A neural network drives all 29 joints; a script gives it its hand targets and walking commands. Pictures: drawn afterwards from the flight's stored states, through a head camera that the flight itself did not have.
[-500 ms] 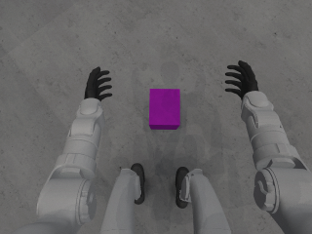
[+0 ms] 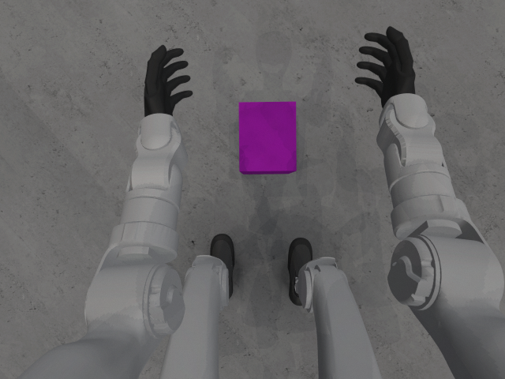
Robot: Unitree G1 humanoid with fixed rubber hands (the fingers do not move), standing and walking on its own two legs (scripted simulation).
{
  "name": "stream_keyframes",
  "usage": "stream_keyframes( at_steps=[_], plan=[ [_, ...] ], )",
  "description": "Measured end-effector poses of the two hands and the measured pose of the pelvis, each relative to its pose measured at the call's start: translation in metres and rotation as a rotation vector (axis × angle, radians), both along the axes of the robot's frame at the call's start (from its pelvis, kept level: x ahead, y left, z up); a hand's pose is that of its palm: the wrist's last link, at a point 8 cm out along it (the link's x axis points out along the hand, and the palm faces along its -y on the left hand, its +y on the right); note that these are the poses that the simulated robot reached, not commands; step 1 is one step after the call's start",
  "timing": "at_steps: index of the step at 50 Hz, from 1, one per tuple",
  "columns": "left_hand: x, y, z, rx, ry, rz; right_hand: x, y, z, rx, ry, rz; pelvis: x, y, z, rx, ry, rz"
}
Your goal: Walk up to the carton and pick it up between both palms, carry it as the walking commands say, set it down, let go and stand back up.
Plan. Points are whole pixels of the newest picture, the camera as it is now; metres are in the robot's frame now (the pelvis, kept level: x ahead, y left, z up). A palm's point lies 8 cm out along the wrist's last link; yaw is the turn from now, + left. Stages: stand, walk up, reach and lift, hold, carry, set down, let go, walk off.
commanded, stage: reach and lift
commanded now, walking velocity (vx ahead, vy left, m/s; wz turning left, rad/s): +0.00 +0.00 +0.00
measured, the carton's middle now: (266, 142) +0.49 +0.00 -0.55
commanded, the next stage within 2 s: none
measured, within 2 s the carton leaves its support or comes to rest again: neither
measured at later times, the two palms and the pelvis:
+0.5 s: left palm (191, 129) +0.47 +0.15 -0.29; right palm (355, 120) +0.49 -0.17 -0.29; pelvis -0.03 +0.00 -0.15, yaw +1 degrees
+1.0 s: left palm (208, 141) +0.47 +0.14 -0.43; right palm (332, 135) +0.49 -0.16 -0.43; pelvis -0.05 +0.00 -0.24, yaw +1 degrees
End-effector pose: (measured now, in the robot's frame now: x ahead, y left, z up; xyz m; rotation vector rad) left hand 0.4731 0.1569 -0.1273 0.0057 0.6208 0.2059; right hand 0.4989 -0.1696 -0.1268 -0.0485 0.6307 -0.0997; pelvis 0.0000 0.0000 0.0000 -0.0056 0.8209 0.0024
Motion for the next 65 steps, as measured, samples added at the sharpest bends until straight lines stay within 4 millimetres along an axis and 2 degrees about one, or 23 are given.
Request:
stream_keyframes(
  at_steps=[4, 8, 17, 25, 36, 52, 61, 65],
  plan=[
    [0.001, -0.001, -0.015, -0.004, 0.010, -0.006, -0.002, -0.001, -0.019, 0.004, 0.020, 0.000, -0.003, 0.003, -0.016, 0.005, 0.014, -0.007],
    [0.004, -0.004, -0.038, -0.007, 0.014, -0.008, -0.001, 0.002, -0.044, 0.010, 0.027, 0.000, -0.007, 0.004, -0.041, 0.012, 0.025, -0.010],
    [0.004, -0.006, -0.110, 0.003, 0.020, -0.007, 0.000, 0.005, -0.115, -0.007, 0.023, -0.008, -0.017, 0.003, -0.106, 0.016, 0.038, -0.004],
    [0.002, -0.007, -0.163, 0.004, 0.031, -0.007, -0.005, 0.003, -0.168, -0.018, 0.029, -0.008, -0.027, 0.000, -0.147, 0.017, 0.017, -0.006],
    [0.005, -0.010, -0.216, -0.002, 0.062, -0.026, -0.004, 0.010, -0.221, -0.007, 0.055, 0.011, -0.040, -0.003, -0.191, 0.025, -0.017, -0.009],
    [-0.001, -0.016, -0.310, -0.010, 0.125, -0.061, -0.012, 0.013, -0.313, 0.003, 0.104, 0.018, -0.053, -0.001, -0.251, 0.025, -0.117, -0.004],
    [0.012, -0.008, -0.338, 0.002, 0.134, -0.073, -0.013, 0.015, -0.353, 0.004, 0.121, 0.040, -0.054, 0.003, -0.278, 0.022, -0.163, 0.002],
    [0.015, -0.006, -0.351, 0.006, 0.139, -0.075, -0.008, 0.010, -0.363, -0.004, 0.118, 0.039, -0.054, 0.005, -0.287, 0.021, -0.175, 0.001]
  ],
)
